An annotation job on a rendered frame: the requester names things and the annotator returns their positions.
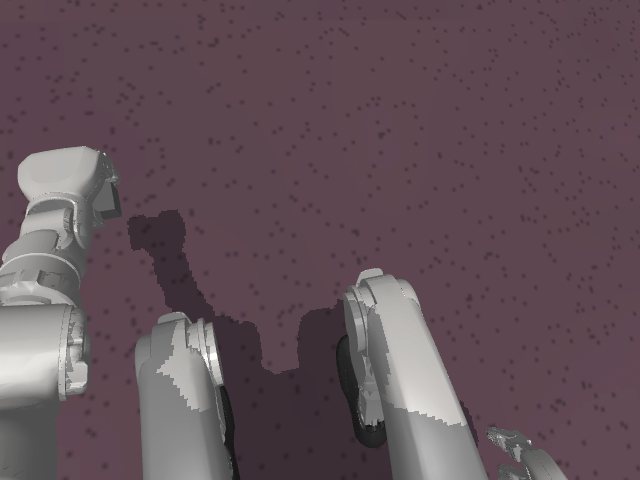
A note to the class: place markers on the small box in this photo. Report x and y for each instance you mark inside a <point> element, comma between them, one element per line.
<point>107,202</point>

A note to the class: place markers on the right robot foot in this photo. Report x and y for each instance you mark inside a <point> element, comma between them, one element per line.
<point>368,435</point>

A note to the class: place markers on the left robot arm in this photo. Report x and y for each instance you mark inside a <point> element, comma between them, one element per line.
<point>45,350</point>

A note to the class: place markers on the left robot hand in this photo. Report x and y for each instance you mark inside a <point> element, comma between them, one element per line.
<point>79,171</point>

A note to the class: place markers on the right robot hand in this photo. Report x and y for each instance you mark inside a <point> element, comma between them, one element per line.
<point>536,463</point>

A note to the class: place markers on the left robot foot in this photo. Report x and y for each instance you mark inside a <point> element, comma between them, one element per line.
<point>229,434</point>

